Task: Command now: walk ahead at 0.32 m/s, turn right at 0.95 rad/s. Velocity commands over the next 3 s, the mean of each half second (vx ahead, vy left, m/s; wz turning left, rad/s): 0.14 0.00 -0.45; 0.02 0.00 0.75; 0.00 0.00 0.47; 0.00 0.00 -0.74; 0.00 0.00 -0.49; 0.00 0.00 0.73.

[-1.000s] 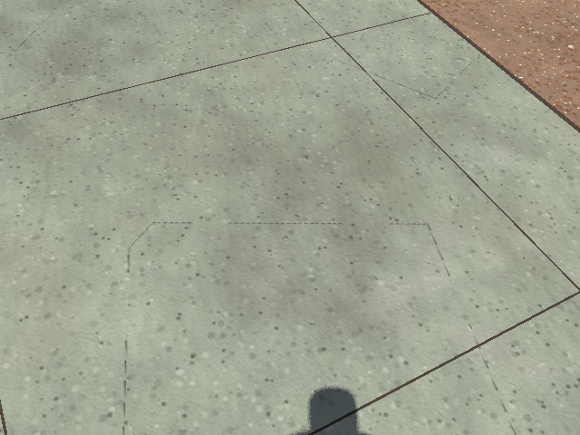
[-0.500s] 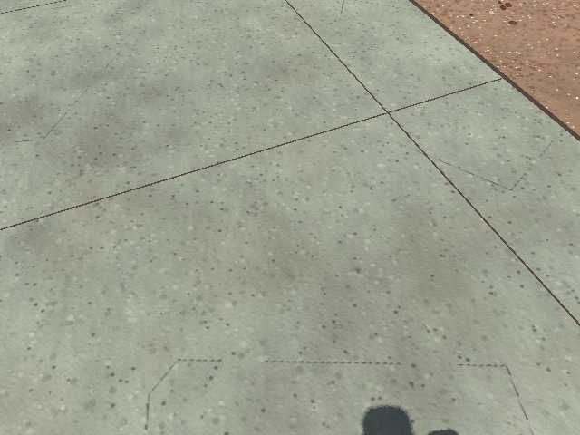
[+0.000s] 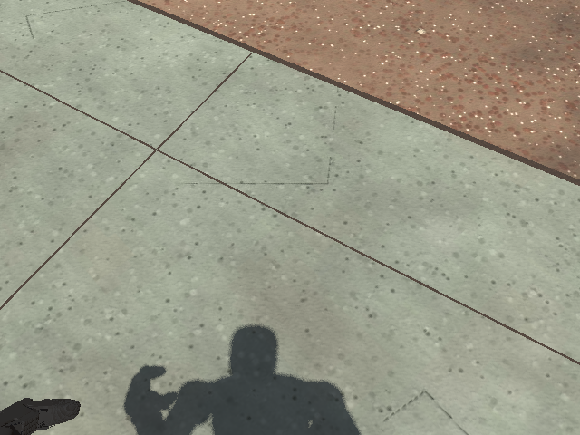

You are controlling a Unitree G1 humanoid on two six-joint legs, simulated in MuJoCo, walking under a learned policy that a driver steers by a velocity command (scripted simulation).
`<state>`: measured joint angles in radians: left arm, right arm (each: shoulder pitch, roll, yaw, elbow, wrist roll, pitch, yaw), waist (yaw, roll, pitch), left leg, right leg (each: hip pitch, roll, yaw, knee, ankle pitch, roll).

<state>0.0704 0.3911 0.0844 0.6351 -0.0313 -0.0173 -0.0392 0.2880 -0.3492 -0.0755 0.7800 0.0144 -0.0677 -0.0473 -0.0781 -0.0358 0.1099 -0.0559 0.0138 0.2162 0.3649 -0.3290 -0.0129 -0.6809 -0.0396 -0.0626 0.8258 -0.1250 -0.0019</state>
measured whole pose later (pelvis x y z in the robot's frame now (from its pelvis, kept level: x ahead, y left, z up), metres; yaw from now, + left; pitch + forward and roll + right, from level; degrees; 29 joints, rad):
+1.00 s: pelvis +0.27 +0.08 +0.01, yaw +14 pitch +2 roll -3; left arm 0.05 0.30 0.08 0.74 -0.02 -0.02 0.01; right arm 0.20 -0.34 -0.09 0.56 0.02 0.06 -0.05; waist -0.02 0.01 0.06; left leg -0.31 -0.16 -0.35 0.48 -0.17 0.03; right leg -0.38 0.11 0.19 0.64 -0.32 0.07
